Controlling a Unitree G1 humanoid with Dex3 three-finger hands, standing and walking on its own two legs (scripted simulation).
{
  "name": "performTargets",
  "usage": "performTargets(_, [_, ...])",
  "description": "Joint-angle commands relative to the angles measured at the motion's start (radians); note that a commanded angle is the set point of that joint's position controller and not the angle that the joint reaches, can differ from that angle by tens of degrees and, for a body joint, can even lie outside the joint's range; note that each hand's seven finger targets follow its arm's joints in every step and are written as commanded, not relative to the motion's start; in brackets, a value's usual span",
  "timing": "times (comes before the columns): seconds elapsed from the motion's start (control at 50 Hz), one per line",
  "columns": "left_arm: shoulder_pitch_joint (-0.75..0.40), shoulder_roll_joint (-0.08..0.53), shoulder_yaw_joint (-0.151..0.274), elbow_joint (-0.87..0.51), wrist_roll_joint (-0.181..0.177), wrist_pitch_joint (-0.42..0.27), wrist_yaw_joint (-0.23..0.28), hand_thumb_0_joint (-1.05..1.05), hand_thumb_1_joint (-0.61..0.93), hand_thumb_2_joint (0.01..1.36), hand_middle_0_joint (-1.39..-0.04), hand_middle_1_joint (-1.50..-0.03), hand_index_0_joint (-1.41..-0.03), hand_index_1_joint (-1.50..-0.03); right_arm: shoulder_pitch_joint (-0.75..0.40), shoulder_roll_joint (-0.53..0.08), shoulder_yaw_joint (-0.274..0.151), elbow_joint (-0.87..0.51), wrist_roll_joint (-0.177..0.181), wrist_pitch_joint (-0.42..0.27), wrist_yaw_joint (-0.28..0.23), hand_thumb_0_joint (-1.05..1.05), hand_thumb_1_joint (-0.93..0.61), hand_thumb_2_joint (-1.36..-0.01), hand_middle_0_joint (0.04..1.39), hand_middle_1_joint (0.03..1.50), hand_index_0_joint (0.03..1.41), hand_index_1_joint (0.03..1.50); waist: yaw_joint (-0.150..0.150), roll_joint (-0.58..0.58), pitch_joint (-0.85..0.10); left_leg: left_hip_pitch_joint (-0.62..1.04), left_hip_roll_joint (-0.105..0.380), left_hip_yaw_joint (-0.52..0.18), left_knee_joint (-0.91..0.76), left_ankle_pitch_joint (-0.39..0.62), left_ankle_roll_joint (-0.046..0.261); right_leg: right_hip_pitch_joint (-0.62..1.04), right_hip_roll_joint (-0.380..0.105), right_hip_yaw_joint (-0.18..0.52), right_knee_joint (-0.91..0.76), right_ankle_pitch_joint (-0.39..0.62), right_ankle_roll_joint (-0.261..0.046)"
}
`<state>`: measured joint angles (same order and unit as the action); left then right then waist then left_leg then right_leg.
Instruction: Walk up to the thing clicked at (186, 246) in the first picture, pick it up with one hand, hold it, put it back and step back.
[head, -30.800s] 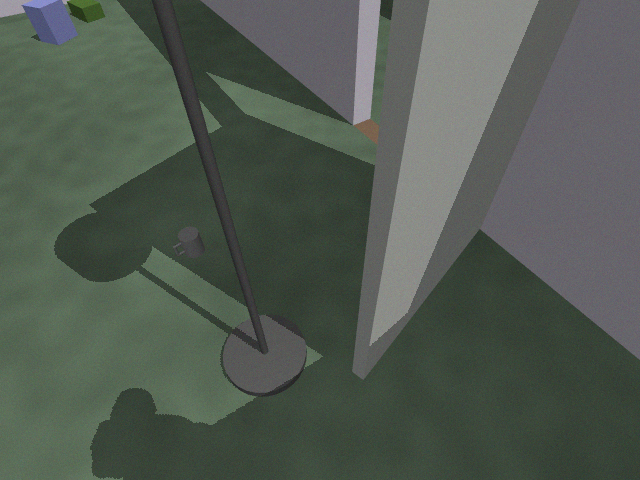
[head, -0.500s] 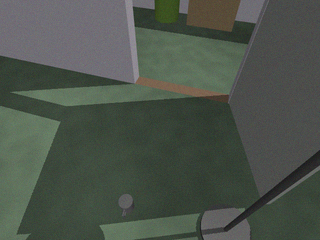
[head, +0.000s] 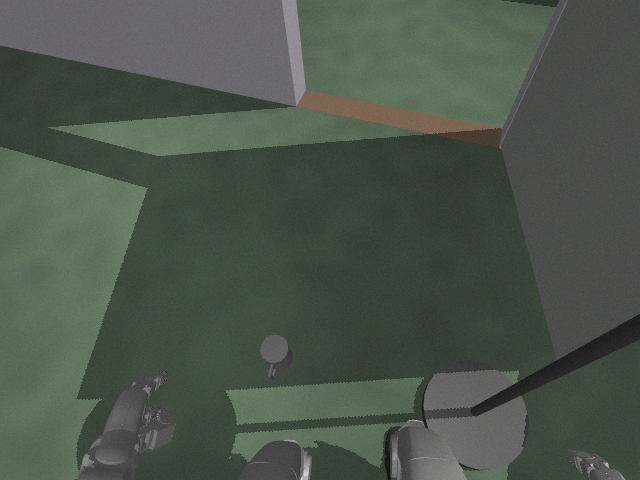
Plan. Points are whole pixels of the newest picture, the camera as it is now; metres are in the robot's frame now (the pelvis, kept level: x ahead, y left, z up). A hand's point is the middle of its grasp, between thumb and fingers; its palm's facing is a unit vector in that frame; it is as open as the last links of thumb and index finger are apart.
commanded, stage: walk up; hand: left
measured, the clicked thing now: (275, 359) +0.42 +0.21 -0.70
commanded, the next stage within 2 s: none
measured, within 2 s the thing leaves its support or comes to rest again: neither
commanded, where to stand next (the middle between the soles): +0.04 -0.03 m, yaw -3 degrees
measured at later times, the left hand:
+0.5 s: hand out of the picture +0.01 +0.27 -0.12, palm faces -0.10 -0.90 -0.43, open 7.4 cm
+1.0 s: hand out of the picture +0.10 +0.27 -0.14, palm faces -0.05 -0.92 -0.40, open 7.4 cm
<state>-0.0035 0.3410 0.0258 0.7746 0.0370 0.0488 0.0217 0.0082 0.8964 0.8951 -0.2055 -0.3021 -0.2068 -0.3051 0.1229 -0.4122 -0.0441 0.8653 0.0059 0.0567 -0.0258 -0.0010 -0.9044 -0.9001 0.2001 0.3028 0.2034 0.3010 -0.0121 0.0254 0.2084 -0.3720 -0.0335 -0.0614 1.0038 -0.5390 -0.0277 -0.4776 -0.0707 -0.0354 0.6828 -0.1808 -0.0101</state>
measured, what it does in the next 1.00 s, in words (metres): steps on the spot: left foot, then right foot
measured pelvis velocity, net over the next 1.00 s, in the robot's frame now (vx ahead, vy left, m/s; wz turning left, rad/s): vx -0.03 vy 0.00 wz -0.04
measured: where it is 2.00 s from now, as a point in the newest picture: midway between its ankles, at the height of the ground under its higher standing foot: outside the picture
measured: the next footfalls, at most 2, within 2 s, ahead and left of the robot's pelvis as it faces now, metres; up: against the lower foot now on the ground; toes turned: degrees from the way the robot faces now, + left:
left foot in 0.06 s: +0.00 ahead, +0.13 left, +0.00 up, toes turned -1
right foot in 0.46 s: +0.00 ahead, -0.15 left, +0.00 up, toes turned -5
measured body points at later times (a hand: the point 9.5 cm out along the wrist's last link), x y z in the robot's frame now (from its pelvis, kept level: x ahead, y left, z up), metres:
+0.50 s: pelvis -0.04 -0.03 +0.01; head -0.03 -0.03 +0.46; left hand +0.02 +0.31 -0.09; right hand -0.01 -0.37 -0.09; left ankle -0.04 +0.12 -0.70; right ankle -0.04 -0.15 -0.71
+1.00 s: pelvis -0.03 +0.00 +0.00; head +0.03 +0.01 +0.45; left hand +0.10 +0.32 -0.12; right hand +0.07 -0.30 -0.11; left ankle +0.07 +0.12 -0.71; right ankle -0.06 -0.14 -0.66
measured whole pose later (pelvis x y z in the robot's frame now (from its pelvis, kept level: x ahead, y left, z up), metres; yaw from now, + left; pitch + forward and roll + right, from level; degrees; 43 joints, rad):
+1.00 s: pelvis -0.03 +0.00 +0.00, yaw -2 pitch -3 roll +0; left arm 0.12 0.41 0.02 0.86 -0.03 0.02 0.04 0.01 0.90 0.90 -0.20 -0.30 -0.20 -0.30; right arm 0.13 -0.35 -0.03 0.85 -0.01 0.02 0.02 0.00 -0.90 -0.90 0.20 0.30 0.21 0.30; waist 0.00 -0.01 0.20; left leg -0.41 -0.01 -0.03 0.67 -0.21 0.01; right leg -0.40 0.01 0.09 1.08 -0.57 -0.03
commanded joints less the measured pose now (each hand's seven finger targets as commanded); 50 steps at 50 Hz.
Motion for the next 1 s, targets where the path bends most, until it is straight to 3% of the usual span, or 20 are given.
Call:
performTargets(0.0, [0.026,0.298,0.093,-0.049,-0.017,0.011,0.01,0.0,0.9,0.9,-0.2,-0.3,-0.2,-0.3,0.217,-0.166,-0.062,0.01,-0.026,-0.023,-0.002,0.0,-0.9,-0.9,0.2,0.3,0.2,0.3,-0.012,-0.255,-0.335,0.125,0.006,0.079,-0.412,0.182,0.029,0.227,-0.198,0.228,-0.085,0.23,-0.18])
performTargets(0.02, [0.042,0.276,0.087,-0.039,-0.026,0.019,0.005,0.0,0.9,0.9,-0.2,-0.3,-0.2,-0.3,0.207,-0.173,-0.068,0.013,-0.042,-0.029,0.003,0.0,-0.9,-0.9,0.2,0.3,0.2,0.3,-0.016,-0.179,-0.294,0.185,0.011,0.05,-0.483,0.251,0.043,0.103,-0.162,0.207,-0.037,0.076,-0.131])
performTargets(0.06, [-0.004,0.241,0.088,-0.055,-0.035,0.02,0.02,0.0,0.9,0.9,-0.2,-0.3,-0.2,-0.3,0.074,-0.377,-0.107,-0.055,-0.052,-0.031,0.016,0.0,-0.9,-0.9,0.2,0.3,0.2,0.3,-0.046,0.281,-0.204,-0.017,0.42,-0.496,-0.72,0.416,0.23,-0.054,0.147,0.126,0.362,-0.482,-0.006])
performTargets(0.08, [-0.025,0.272,0.107,-0.037,-0.022,0.019,0.026,0.0,0.9,0.9,-0.2,-0.3,-0.2,-0.3,0.024,-0.368,-0.11,-0.071,-0.05,-0.04,0.015,0.0,-0.9,-0.9,0.2,0.3,0.2,0.3,-0.044,0.242,-0.161,-0.084,0.46,-0.548,-0.729,0.478,0.304,-0.015,0.145,0.234,0.532,-0.477,-0.01])
performTargets(0.14, [0.145,0.251,0.099,0.032,-0.038,0.01,0.008,0.0,0.9,0.9,-0.2,-0.3,-0.2,-0.3,-0.046,-0.236,-0.074,-0.08,-0.049,-0.072,-0.011,0.0,-0.9,-0.9,0.2,0.3,0.2,0.3,0.055,0.085,-0.215,0.126,0.284,-0.215,-0.573,0.531,0.22,-0.088,0.154,0.256,0.619,-0.278,-0.014])
performTargets(0.24, [0.116,0.289,0.1,0.01,-0.003,-0.049,-0.056,0.0,0.9,0.9,-0.2,-0.3,-0.2,-0.3,0.177,-0.281,-0.107,-0.059,-0.055,-0.102,0.022,0.0,-0.9,-0.9,0.2,0.3,0.2,0.3,-0.087,0.164,-0.235,0.452,0.304,-0.326,-0.701,-0.145,0.252,-0.181,0.109,0.124,0.263,-0.318,0.032])
performTargets(0.32, [0.131,0.284,0.089,0.021,-0.004,-0.089,-0.064,0.0,0.9,0.9,-0.2,-0.3,-0.2,-0.3,0.212,-0.295,-0.106,-0.074,-0.051,-0.104,0.043,0.0,-0.9,-0.9,0.2,0.3,0.2,0.3,-0.092,0.173,-0.12,0.369,0.334,-0.265,-0.72,-0.048,0.28,-0.105,0.065,0.071,0.074,-0.374,0.007])
performTargets(0.36, [0.211,0.272,0.089,0.046,-0.011,-0.103,-0.069,0.0,0.9,0.9,-0.2,-0.3,-0.2,-0.3,0.177,-0.288,-0.099,-0.095,-0.05,-0.098,0.054,0.0,-0.9,-0.9,0.2,0.3,0.2,0.3,-0.058,0.218,-0.106,0.249,0.294,-0.197,-0.716,-0.025,0.265,0.034,0.074,0.017,-0.005,-0.358,-0.004])
performTargets(0.42, [0.513,0.268,0.104,0.14,-0.018,-0.13,-0.045,0.0,0.9,0.9,-0.2,-0.3,-0.2,-0.3,0.063,-0.222,-0.078,-0.144,-0.044,-0.072,0.066,0.0,-0.9,-0.9,0.2,0.3,0.2,0.3,0.104,0.076,-0.19,0.026,0.17,-0.013,-0.406,0.093,0.179,0.463,0.1,-0.038,-0.321,-0.11,-0.013])
performTargets(0.44, [0.593,0.353,0.13,0.149,-0.004,-0.137,-0.03,0.0,0.9,0.9,-0.2,-0.3,-0.2,-0.3,0.066,-0.142,-0.053,-0.172,-0.036,-0.066,0.069,0.0,-0.9,-0.9,0.2,0.3,0.2,0.3,0.134,-0.165,-0.192,-0.205,0.064,0.075,-0.117,-0.012,0.119,0.614,-0.022,0.223,-0.4,-0.252,-0.035])
performTargets(0.46, [0.543,0.441,0.14,0.105,0.002,-0.146,-0.015,0.0,0.9,0.9,-0.2,-0.3,-0.2,-0.3,0.046,-0.119,-0.045,-0.204,-0.03,-0.058,0.067,0.0,-0.9,-0.9,0.2,0.3,0.2,0.3,0.114,-0.229,-0.132,-0.411,-0.022,-0.003,0.041,-0.036,0.062,0.528,-0.289,0.675,-0.535,-0.525,-0.107])
performTargets(0.48, [0.463,0.472,0.135,0.072,-0.003,-0.14,-0.013,0.0,0.9,0.9,-0.2,-0.3,-0.2,-0.3,0.022,-0.206,-0.069,-0.194,-0.029,-0.054,0.058,0.0,-0.9,-0.9,0.2,0.3,0.2,0.3,0.098,-0.107,-0.038,-0.374,0.044,-0.145,0.062,0.002,0.06,0.354,-0.374,0.753,-0.582,-0.702,-0.2])
performTargets(0.54, [0.339,0.394,0.118,0.039,-0.023,-0.156,0.003,0.0,0.9,0.9,-0.2,-0.3,-0.2,-0.3,0.184,-0.235,-0.091,-0.106,-0.026,-0.05,0.084,0.0,-0.9,-0.9,0.2,0.3,0.2,0.3,-0.004,-0.072,-0.015,-0.303,0.079,-0.164,0.042,0.189,0.037,0.333,-0.218,0.401,-0.513,-0.436,-0.128])
performTargets(0.6, [0.312,0.336,0.102,0.025,-0.016,-0.162,0.017,0.0,0.9,0.9,-0.2,-0.3,-0.2,-0.3,0.237,-0.192,-0.084,-0.06,-0.03,-0.034,0.083,0.0,-0.9,-0.9,0.2,0.3,0.2,0.3,-0.009,-0.117,-0.037,-0.115,0.056,-0.13,0.019,0.25,0.007,0.173,-0.181,0.197,-0.448,-0.044,-0.138])
performTargets(0.66, [0.258,0.309,0.088,0.011,-0.016,-0.148,0.022,0.0,0.9,0.9,-0.2,-0.3,-0.2,-0.3,0.196,-0.149,-0.067,-0.063,-0.015,-0.027,0.066,0.0,-0.9,-0.9,0.2,0.3,0.2,0.3,-0.005,-0.197,-0.044,-0.017,0.039,-0.096,-0.111,0.245,0.01,0.145,-0.164,0.072,-0.316,0.462,-0.151])
performTargets(0.72, [0.254,0.308,0.083,0.0,-0.033,-0.119,0.017,0.0,0.9,0.9,-0.2,-0.3,-0.2,-0.3,0.154,-0.158,-0.055,-0.063,-0.003,-0.037,0.047,0.0,-0.9,-0.9,0.2,0.3,0.2,0.3,0.027,-0.271,-0.13,0.001,0.022,0.02,-0.232,0.271,0.024,0.275,-0.15,0.058,-0.191,0.636,-0.143])
performTargets(0.8, [0.222,0.31,0.066,-0.004,-0.05,-0.076,0.026,0.0,0.9,0.9,-0.2,-0.3,-0.2,-0.3,0.157,-0.184,-0.063,-0.037,-0.016,-0.049,0.033,0.0,-0.9,-0.9,0.2,0.3,0.2,0.3,-0.005,-0.159,-0.202,0.158,0.02,0.064,-0.482,0.515,0.058,0.243,-0.107,0.062,0.044,0.473,-0.092])
performTargets(0.84, [0.294,0.242,0.054,0.001,-0.076,-0.067,0.034,0.0,0.9,0.9,-0.2,-0.3,-0.2,-0.3,0.141,-0.289,-0.086,-0.067,-0.031,-0.061,0.032,0.0,-0.9,-0.9,0.2,0.3,0.2,0.3,0.008,0.118,-0.304,0.293,0.286,-0.305,-0.507,1.022,0.206,0.109,0.088,0.033,0.305,-0.01,-0.002])
performTargets(0.86, [0.275,0.257,0.058,0.022,-0.073,-0.05,0.044,0.0,0.9,0.9,-0.2,-0.3,-0.2,-0.3,0.142,-0.291,-0.085,-0.068,-0.008,-0.061,0.032,0.0,-0.9,-0.9,0.2,0.3,0.2,0.3,-0.019,0.195,-0.368,0.261,0.368,-0.436,-0.548,0.965,0.315,0.136,0.111,0.095,0.417,-0.484,-0.012])
performTargets(0.98, [0.295,0.25,0.062,0.101,-0.052,-0.051,0.022,0.0,0.9,0.9,-0.2,-0.3,-0.2,-0.3,0.02,-0.222,-0.071,-0.08,-0.034,-0.049,0.017,0.0,-0.9,-0.9,0.2,0.3,0.2,0.3,0.017,0.17,-0.26,0.121,0.255,-0.213,-0.565,0.356,0.244,0.097,0.065,0.075,0.285,-0.374,-0.016])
